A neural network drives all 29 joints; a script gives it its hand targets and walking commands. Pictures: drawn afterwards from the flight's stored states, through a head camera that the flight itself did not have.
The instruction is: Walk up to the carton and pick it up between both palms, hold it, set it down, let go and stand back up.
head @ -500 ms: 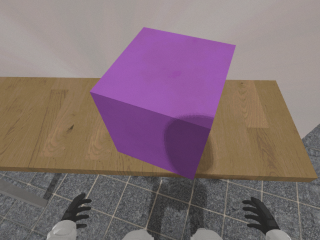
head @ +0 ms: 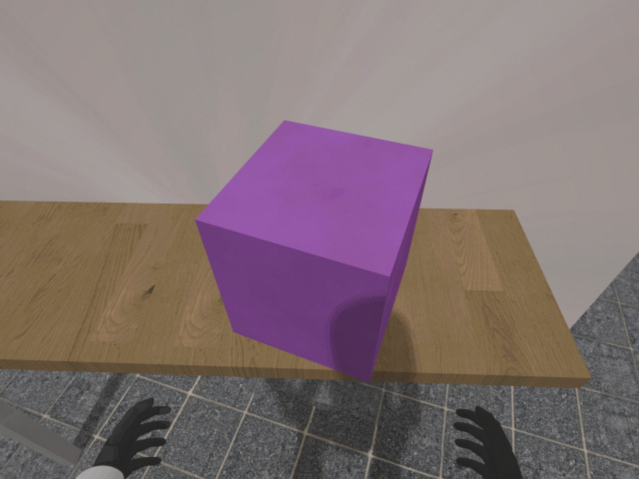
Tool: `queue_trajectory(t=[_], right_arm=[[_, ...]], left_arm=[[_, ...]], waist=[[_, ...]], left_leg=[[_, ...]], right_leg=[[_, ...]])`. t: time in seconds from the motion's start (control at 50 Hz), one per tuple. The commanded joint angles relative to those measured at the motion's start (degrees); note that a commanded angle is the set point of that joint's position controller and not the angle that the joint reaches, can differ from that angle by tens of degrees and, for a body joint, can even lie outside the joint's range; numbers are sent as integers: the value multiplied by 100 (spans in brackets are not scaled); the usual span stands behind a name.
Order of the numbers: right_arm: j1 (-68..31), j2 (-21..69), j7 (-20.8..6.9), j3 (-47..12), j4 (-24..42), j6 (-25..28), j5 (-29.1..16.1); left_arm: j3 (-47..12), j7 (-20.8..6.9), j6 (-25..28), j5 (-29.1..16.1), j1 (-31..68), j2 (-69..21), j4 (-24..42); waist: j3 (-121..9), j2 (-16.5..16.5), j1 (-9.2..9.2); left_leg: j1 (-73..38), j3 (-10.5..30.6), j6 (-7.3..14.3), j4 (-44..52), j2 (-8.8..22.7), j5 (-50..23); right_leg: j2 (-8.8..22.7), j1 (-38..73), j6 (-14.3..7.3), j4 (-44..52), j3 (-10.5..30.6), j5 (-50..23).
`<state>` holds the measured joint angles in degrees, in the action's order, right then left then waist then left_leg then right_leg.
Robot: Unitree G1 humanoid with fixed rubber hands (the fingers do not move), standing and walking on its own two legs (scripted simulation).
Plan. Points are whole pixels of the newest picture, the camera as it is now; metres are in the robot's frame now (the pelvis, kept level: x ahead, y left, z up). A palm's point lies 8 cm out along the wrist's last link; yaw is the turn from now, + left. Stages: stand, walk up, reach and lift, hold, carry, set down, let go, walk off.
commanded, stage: reach and lift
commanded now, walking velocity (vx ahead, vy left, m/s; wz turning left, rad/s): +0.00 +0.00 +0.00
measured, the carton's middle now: (325, 247) +0.39 +0.03 +0.08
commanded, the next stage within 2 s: none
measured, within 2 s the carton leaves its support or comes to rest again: neither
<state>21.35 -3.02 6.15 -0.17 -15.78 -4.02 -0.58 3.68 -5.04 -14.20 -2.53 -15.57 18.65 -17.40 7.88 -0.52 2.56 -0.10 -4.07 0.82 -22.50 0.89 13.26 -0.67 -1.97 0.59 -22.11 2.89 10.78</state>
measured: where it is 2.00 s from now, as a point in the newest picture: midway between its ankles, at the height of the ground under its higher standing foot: outside the picture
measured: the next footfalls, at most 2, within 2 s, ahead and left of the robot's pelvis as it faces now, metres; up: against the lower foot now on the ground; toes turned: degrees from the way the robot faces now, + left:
none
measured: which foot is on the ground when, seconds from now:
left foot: down 0.00-1.00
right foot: down 0.00-1.00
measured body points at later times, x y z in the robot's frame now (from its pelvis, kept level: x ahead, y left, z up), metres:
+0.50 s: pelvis +0.03 +0.01 +0.00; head +0.03 +0.03 +0.45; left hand +0.19 +0.28 -0.01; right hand +0.18 -0.16 +0.00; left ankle +0.00 +0.11 -0.74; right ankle +0.03 -0.13 -0.74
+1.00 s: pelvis +0.04 +0.05 +0.00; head +0.03 +0.08 +0.45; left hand +0.20 +0.30 +0.06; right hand +0.19 -0.13 +0.05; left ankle +0.00 +0.11 -0.74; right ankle +0.03 -0.12 -0.74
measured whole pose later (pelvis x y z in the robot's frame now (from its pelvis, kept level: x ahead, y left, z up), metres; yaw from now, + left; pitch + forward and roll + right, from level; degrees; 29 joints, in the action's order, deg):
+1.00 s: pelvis +0.04 +0.05 +0.00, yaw +1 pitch -7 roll -3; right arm 39.6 -0.5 17.1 -5.4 21.9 -3.6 -9.1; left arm 3.0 -9.2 -5.2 -16.1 -30.3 28.1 17.7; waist 6.5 -0.2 3.6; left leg 0.4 -3.8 3.6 -25.1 -0.3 17.9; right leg 0.6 2.5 0.9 -14.6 2.4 10.3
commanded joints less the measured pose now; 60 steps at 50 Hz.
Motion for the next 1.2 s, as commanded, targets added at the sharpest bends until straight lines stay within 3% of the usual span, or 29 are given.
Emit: queue_trajectory(t=[0.0,0.12,0.3,0.58,0.72,0.84,0.98,1.1,1.18], right_arm=[[14,-316,288,172,1537,43,12],[399,-75,501,-123,2288,-273,-227],[1066,165,762,-370,3265,-426,-514],[1793,194,925,-400,4335,169,-571],[2066,125,907,-354,4533,505,-663],[2310,28,1064,-353,4507,405,-761],[1833,-169,1133,-269,5192,-13,-893],[1088,-342,1016,-127,5585,-866,-1031],[397,-455,1057,-13,5535,-1647,-1086]], left_arm=[[294,-151,338,-287,339,1060,1084],[397,-291,397,-520,80,1283,1501],[503,-365,522,-744,-250,1527,2427],[443,-340,1225,-1239,-999,1764,3710],[331,-246,1545,-1422,-1314,1812,4198],[367,-377,1325,-1361,-1671,1670,4203],[370,-384,814,-1444,-1188,1673,4764],[341,-173,349,-1501,-389,1651,5018],[389,-202,-259,-1486,329,1591,4705]], waist=[[-161,-48,-117],[-110,-58,17],[-276,-505,59],[-695,-605,61],[-720,-790,56],[-360,-756,37],[-173,-806,63],[-239,-1063,-32],[-163,-899,-146]], left_leg=[[1834,-500,207,1054,219,471],[1392,-461,97,931,191,199],[893,-286,-79,686,197,-205],[437,157,-294,155,250,-1680],[117,413,-437,-29,330,-2498],[-166,551,-487,20,350,-2771],[249,580,-430,285,479,-2237],[1533,677,-109,933,777,-452],[2009,643,82,1273,805,680]], right_leg=[[-93,1119,82,238,-251,-80],[68,681,12,465,-161,-71],[305,221,-93,574,-26,-512],[245,124,-206,513,-75,-1578],[145,51,-368,587,-84,-1505],[131,31,-430,794,-65,-1353],[47,171,-501,800,-77,-798],[-9,1051,-472,380,-7,-666],[84,1253,-419,312,73,-558]])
